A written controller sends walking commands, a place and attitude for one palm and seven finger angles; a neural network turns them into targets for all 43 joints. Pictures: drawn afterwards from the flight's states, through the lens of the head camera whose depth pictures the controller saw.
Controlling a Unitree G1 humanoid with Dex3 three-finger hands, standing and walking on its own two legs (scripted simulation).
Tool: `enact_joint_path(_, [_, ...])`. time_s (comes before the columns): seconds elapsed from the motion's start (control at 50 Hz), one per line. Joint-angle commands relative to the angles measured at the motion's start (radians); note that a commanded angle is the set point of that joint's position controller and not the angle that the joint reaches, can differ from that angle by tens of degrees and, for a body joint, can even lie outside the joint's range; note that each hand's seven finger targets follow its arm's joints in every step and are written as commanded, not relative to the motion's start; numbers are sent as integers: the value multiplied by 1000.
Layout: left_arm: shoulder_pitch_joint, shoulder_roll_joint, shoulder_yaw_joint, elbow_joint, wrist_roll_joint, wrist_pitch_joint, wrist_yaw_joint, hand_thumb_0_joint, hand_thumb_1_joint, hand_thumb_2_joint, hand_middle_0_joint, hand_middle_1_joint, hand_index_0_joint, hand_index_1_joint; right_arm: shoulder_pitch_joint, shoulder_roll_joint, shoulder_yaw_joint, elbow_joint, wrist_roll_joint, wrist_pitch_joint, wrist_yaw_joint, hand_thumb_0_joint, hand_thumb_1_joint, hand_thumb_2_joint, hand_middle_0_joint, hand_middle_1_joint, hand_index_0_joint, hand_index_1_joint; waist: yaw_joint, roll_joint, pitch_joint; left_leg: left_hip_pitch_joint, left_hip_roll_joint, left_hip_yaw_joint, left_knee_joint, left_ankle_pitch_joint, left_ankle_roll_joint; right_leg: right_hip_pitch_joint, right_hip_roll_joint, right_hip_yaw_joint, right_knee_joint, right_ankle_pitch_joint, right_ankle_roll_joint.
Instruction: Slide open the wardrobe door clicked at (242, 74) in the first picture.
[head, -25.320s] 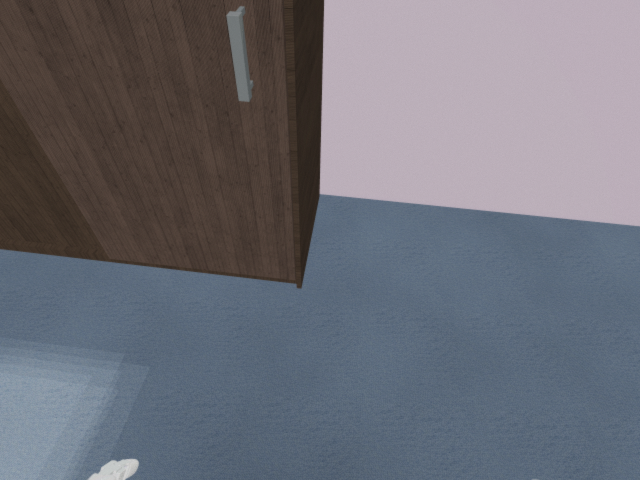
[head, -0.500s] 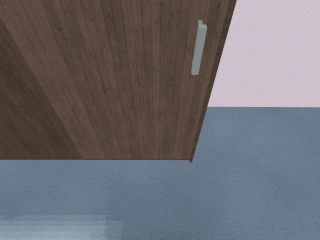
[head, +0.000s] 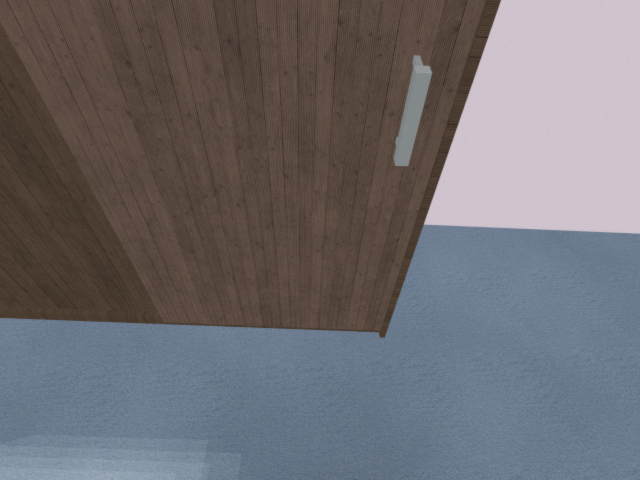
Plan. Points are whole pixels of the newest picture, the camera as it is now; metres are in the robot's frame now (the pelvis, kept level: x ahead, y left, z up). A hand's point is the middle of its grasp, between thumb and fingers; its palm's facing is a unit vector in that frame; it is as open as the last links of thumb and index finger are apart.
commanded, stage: look again from close up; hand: right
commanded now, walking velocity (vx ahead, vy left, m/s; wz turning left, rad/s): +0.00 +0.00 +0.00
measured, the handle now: (408, 112) +0.67 -0.11 +0.12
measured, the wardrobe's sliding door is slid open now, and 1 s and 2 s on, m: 0.00 0.00 0.00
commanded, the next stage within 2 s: shuffle to correct the standing spot in 0.24 s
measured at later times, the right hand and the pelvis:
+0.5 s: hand out of the picture -0.04 -0.15 -0.18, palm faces +0.08 +0.98 -0.16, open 7.4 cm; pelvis +0.00 +0.01 +0.00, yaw -1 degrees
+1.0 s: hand out of the picture +0.17 -0.20 -0.17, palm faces +0.00 +0.98 -0.19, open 7.3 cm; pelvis +0.11 -0.02 +0.01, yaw +1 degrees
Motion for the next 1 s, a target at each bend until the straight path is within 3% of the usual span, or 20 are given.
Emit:
enact_joint_path(0.0, [53,82,10,-18,3,-11,4,0,900,900,-200,-300,-200,-300,90,-95,-15,-20,1,-8,-1,0,-900,-900,200,300,200,300,-3,17,33,-73,118,-73,-73,373,13,53,-102,94,-51,277,-23])
enact_joint_path(0.32, [75,73,7,3,0,-8,5,0,900,900,-200,-300,-200,-300,121,-87,-10,-10,4,-10,-3,0,-900,-900,200,300,200,300,-1,16,38,-81,112,-82,-115,313,16,64,-99,95,-67,214,-16])
enact_joint_path(0.38, [89,71,13,7,7,2,-5,0,900,900,-200,-300,-200,-300,152,-89,-21,-1,-4,-2,6,0,-900,-900,200,300,200,300,-10,50,86,-99,115,-116,-149,-55,43,-18,-71,63,-19,-54,-21])
enact_joint_path(0.42, [70,57,17,-13,13,5,-13,0,900,900,-200,-300,-200,-300,180,-106,-36,-3,-5,3,12,0,-900,-900,200,300,200,300,-25,113,144,-92,160,-207,-218,-243,85,-142,-33,16,86,-138,-12])
enact_joint_path(0.44, [54,51,19,-25,14,4,-16,0,900,900,-200,-300,-200,-300,200,-116,-44,-2,-4,3,14,0,-900,-900,200,300,200,300,-35,151,165,-82,209,-266,-256,-290,114,-203,-26,-5,163,-148,-9])
enact_joint_path(0.46, [27,52,23,-43,16,5,-20,0,900,900,-200,-300,-200,-300,225,-120,-49,-5,-8,2,14,0,-900,-900,200,300,200,300,-47,173,188,-65,250,-321,-285,-286,143,-272,-30,-8,245,-180,-9])
enact_joint_path(0.5, [-16,56,33,-76,14,-5,-27,0,900,900,-200,-300,-200,-300,252,-117,-56,-4,-14,-14,14,0,-900,-900,200,300,200,300,-53,130,225,-32,310,-362,-288,-144,200,-381,-56,12,375,-222,-14])
enact_joint_path(0.54, [-34,45,37,-95,9,-17,-32,0,900,900,-200,-300,-200,-300,259,-119,-63,-2,-19,-28,13,0,-900,-900,200,300,200,300,-45,96,211,19,326,-323,-243,82,222,-398,-73,12,368,-232,-14])
enact_joint_path(0.58, [1,22,34,-93,4,-27,-34,0,900,900,-200,-300,-200,-300,240,-124,-64,-3,-20,-32,13,0,-900,-900,200,300,200,300,-21,87,171,7,294,-234,-167,271,198,-291,-64,-14,252,-205,-13])
enact_joint_path(0.62, [168,12,33,-42,8,-43,-23,0,900,900,-200,-300,-200,-300,199,-111,-61,-4,-10,-31,20,0,-900,-900,200,300,200,300,54,60,76,-118,176,-103,46,400,126,37,0,-73,37,-40,-26])
enact_joint_path(0.64, [303,78,46,0,15,-53,-10,0,900,900,-200,-300,-200,-300,195,-75,-54,-10,-1,-31,27,0,-900,-900,200,300,200,300,101,-94,9,-272,92,-44,290,312,80,247,-108,90,-33,-11,-72])
enact_joint_path(0.66, [413,176,67,17,20,-57,-2,0,900,900,-200,-300,-200,-300,170,-20,-41,-44,6,-33,33,0,-900,-900,200,300,200,300,119,-363,-40,-475,-17,71,592,-171,22,328,-393,451,-162,59,-180])
enact_joint_path(0.68, [408,188,62,4,14,-41,3,0,900,900,-200,-300,-200,-300,147,-52,-50,-61,0,-27,29,0,-900,-900,200,300,200,300,112,-257,-51,-512,6,-11,750,-228,39,278,-472,540,-237,-6,-240])
enact_joint_path(0.7, [312,153,59,-19,14,-39,-5,0,900,900,-200,-300,-200,-300,115,-50,-53,-65,-12,-26,27,0,-900,-900,200,300,200,300,79,-130,33,-518,49,-21,797,-185,48,124,-448,461,-264,-155,-242])
enact_joint_path(0.74, [209,81,39,-46,14,-53,-5,0,900,900,-200,-300,-200,-300,88,-11,-50,-54,-21,-17,40,0,-900,-900,200,300,200,300,33,-55,151,-531,99,-30,803,-36,25,-48,-382,355,-307,-151,-194])
enact_joint_path(0.78, [209,56,29,-38,13,-71,-1,0,900,900,-200,-300,-200,-300,108,12,-47,-44,-24,-10,50,0,-900,-900,200,300,200,300,7,-38,128,-504,109,-9,757,43,2,-45,-327,225,-290,72,-169])
enact_joint_path(0.8, [218,55,28,-32,12,-77,1,0,900,900,-200,-300,-200,-300,115,20,-46,-43,-23,-5,51,0,-900,-900,200,300,200,300,1,-65,104,-503,109,3,735,67,-10,-15,-304,164,-273,190,-166])
enact_joint_path(0.82, [225,56,27,-27,11,-81,2,0,900,900,-200,-300,-200,-300,111,21,-47,-47,-19,-1,52,0,-900,-900,200,300,200,300,-3,-78,79,-504,108,15,705,78,-17,14,-288,117,-260,269,-167])
enact_joint_path(0.88, [256,62,31,-15,12,-80,2,0,900,900,-200,-300,-200,-300,42,11,-49,-74,-16,4,52,0,-900,-900,200,300,200,300,8,-89,52,-523,106,40,608,101,-32,85,-267,69,-240,398,-165])
enact_joint_path(0.98, [292,64,43,3,25,-60,-3,0,900,900,-200,-300,-200,-300,-123,0,-50,-133,-12,2,51,0,-900,-900,200,300,200,300,46,-129,78,-479,99,81,360,87,-33,97,-279,55,-216,373,-157])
